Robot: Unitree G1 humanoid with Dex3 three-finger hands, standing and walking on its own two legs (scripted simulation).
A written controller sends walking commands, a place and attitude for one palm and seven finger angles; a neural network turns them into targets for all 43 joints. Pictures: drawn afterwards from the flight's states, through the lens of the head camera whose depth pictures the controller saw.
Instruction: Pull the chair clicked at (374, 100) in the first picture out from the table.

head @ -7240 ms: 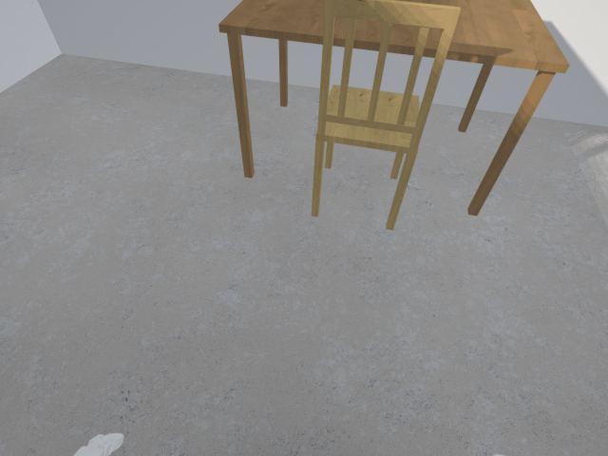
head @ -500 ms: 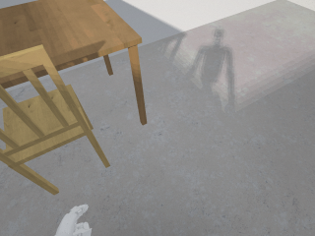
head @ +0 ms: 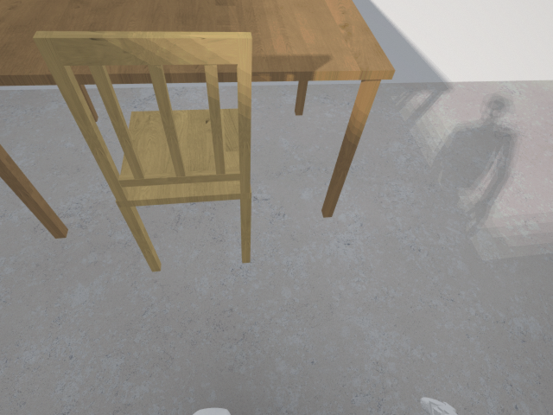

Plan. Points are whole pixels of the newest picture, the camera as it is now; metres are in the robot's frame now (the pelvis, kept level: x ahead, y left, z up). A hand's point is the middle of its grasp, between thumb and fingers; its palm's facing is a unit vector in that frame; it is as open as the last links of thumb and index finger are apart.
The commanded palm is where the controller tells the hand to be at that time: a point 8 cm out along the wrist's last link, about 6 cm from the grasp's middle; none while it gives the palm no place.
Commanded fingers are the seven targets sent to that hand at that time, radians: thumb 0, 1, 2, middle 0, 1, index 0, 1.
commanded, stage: turn to face it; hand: left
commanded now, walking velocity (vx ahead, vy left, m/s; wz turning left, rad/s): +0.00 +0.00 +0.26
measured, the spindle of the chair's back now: (169, 127) +0.68 +0.30 -0.06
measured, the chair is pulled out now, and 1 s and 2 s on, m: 0.00 0.00 0.00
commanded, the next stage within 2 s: take the last steps up to it in 0.16 s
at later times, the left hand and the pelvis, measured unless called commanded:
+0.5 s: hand out of the picture +0.07 +0.20 -0.14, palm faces +0.07 -0.97 -0.22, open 7.4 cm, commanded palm none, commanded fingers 0.00 0.90 0.90 -0.20 -0.30 -0.20 -0.30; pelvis +0.01 +0.01 +0.02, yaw +5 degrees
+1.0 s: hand out of the picture +0.00 +0.13 -0.15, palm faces +0.25 -0.96 -0.14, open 7.4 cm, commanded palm none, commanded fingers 0.00 0.90 0.90 -0.20 -0.30 -0.20 -0.30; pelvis +0.14 +0.02 +0.01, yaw +8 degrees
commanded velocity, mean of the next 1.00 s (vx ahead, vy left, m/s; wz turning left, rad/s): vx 0.22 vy -0.03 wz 0.08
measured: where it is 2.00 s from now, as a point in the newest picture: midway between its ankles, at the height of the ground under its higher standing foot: (245, 394)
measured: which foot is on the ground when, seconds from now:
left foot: down 0.00-0.56, up 0.58-1.00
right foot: up 0.00-0.54, down 0.56-1.00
